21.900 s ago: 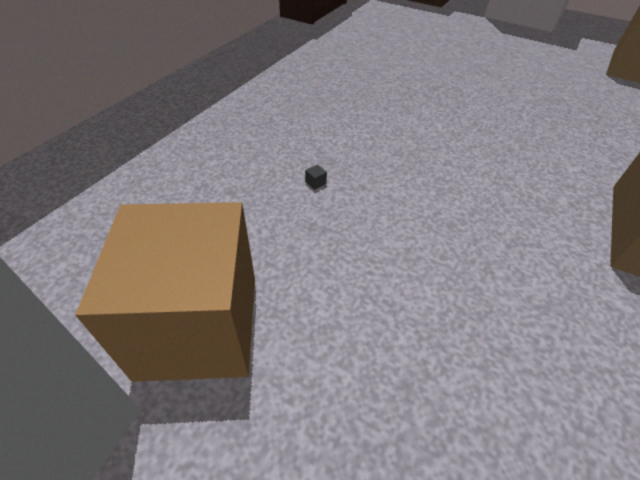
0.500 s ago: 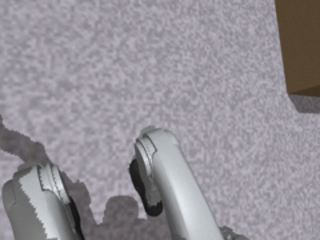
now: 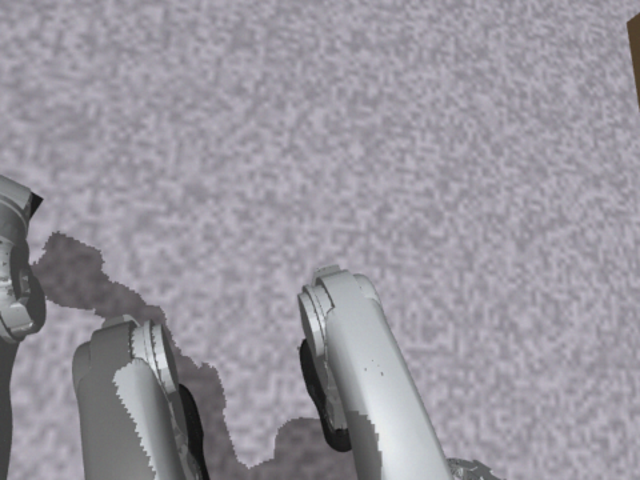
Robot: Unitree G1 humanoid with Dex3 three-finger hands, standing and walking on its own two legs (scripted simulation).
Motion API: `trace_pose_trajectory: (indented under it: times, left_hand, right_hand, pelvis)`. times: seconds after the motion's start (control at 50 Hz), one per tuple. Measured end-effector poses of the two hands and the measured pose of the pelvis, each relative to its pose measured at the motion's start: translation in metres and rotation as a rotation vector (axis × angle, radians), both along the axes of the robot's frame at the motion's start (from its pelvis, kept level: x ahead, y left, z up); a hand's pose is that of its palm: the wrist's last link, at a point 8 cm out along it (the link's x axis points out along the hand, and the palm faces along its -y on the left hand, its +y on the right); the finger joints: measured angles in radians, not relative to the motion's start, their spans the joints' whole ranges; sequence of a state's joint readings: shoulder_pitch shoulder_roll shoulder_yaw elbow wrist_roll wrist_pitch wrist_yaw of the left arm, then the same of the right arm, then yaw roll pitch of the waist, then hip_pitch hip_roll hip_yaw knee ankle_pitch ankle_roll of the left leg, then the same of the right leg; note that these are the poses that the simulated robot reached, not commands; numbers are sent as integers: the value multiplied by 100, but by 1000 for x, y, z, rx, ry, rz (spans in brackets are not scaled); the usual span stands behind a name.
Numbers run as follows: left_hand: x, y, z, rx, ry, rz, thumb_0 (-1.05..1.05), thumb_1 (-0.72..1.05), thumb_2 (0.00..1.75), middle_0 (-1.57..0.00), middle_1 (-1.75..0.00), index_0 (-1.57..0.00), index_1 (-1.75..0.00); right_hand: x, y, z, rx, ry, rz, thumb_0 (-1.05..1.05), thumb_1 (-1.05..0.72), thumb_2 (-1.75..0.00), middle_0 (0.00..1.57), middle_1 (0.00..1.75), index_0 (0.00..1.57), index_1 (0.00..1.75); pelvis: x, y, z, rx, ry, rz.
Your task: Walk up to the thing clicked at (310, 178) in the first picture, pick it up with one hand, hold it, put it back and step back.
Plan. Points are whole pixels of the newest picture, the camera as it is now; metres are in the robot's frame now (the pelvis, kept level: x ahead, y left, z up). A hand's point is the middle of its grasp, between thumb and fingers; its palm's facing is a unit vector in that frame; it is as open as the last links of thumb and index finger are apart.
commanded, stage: lift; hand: left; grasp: from above
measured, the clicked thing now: out of the picture +0.49 +0.31 -0.17
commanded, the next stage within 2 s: hold in 1.36 s
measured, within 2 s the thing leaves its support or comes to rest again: neither
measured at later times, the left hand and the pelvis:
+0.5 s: hand out of the picture +0.40 +0.29 +0.04, palm faces -0.21 -0.36 -0.91, open 10.0 cm; pelvis +0.00 -0.01 +0.13, yaw +4 degrees
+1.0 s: hand out of the picture +0.38 +0.25 +0.23, palm faces -0.24 -0.37 -0.90, open 10.1 cm; pelvis +0.05 -0.02 +0.31, yaw +6 degrees
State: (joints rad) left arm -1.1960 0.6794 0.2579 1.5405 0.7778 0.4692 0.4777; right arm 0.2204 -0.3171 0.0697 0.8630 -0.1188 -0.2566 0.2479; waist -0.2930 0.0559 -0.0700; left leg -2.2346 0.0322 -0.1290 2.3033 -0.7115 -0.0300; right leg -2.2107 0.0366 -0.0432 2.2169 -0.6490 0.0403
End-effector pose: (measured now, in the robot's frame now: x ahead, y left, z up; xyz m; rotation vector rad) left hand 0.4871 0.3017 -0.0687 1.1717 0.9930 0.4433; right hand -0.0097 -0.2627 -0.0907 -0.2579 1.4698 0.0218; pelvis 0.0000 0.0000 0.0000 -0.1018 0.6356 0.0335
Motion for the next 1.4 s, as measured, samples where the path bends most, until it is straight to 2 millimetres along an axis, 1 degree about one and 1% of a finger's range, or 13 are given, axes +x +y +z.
trace_pose_trajectory:
  times: [0.1,0.18,0.26,0.36,0.48,0.56,0.62,0.8,0.9,1.0,1.16,1.28,1.4]
  left_hand:
    - [-15,5,28,0,-1,12,0,0,44,-69,-57,-72,-51]
    - [-26,7,56,0,-11,19,0,0,43,-70,-55,-73,-50]
    - [-38,7,84,7,-12,17,0,0,42,-71,-54,-74,-48]
    - [-56,1,119,5,-2,1,-1,1,41,-72,-53,-75,-47]
    - [-81,-9,162,6,16,-6,-1,1,41,-74,-51,-76,-47]
    - [-95,-17,193,1,26,-7,-1,0,43,-74,-50,-75,-47]
    - [-102,-24,218,-4,32,-9,-1,-1,44,-74,-50,-75,-48]
    - [-108,-42,298,0,39,-19,-2,-2,48,-73,-50,-73,-50]
    - [-107,-47,333,2,52,-5,-2,-2,49,-73,-51,-73,-51]
    - [-103,-48,359,1,54,4,-2,-2,49,-72,-51,-72,-51]
    - [-103,-50,392,-20,53,18,-2,0,49,-70,-53,-69,-53]
    - [-105,-48,413,-23,56,13,-2,1,47,-69,-53,-69,-53]
    - [-108,-45,428,-16,59,13,-2,2,44,-69,-52,-69,-52]
  right_hand:
    - [19,-1,4,5,-51,-15,0,-91,-90,19,30,20,30]
    - [35,-4,12,5,-97,-19,0,-90,-90,19,30,20,30]
    - [51,-7,25,1,-150,-15,0,-90,-90,19,30,20,30]
    - [70,-10,50,-11,-216,-18,0,-90,-90,19,30,20,30]
    - [91,-8,90,-26,-282,-27,0,-90,-90,19,30,20,30]
    - [106,-6,121,-34,-321,-34,0,-90,-90,19,30,20,30]
    - [117,-6,146,-40,-350,-41,0,-90,-90,20,30,20,30]
    - [141,-7,220,-52,-408,-67,0,-90,-90,20,30,20,30]
    - [148,-9,254,-55,-422,-73,0,-90,-90,20,30,20,30]
    - [150,-9,278,-53,-414,-68,0,-90,-90,20,30,20,30]
    - [151,-3,306,-33,-382,-62,0,-90,-90,20,30,20,30]
    - [155,4,325,-16,-391,-60,0,-89,-90,20,30,20,30]
    - [164,10,338,3,-418,-48,0,-89,-90,20,30,20,30]
  pelvis:
    - [1,-1,15,17,9,11]
    - [0,-2,30,28,4,19]
    - [-1,-3,49,33,-8,25]
    - [-3,-5,77,40,-26,29]
    - [-2,-8,121,51,-52,34]
    - [2,-11,154,60,-82,36]
    - [6,-13,179,66,-110,39]
    - [26,-18,250,80,-209,47]
    - [38,-19,281,86,-256,54]
    - [48,-19,305,92,-289,59]
    - [58,-16,337,102,-342,63]
    - [63,-12,355,108,-386,63]
    - [67,-7,368,114,-424,61]
